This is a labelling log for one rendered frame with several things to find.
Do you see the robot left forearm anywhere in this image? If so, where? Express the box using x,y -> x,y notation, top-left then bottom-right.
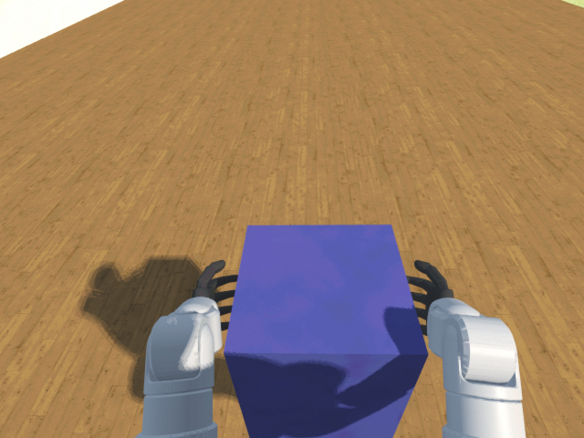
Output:
135,297 -> 223,438

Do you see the robot right forearm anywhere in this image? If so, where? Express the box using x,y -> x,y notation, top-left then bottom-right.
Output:
427,297 -> 526,438

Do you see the right robot hand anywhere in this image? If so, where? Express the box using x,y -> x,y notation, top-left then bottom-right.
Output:
406,260 -> 454,337

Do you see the carton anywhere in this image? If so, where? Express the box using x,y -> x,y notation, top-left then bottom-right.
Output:
224,224 -> 429,438

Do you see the left robot hand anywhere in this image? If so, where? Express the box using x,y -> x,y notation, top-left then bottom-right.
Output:
192,260 -> 238,331

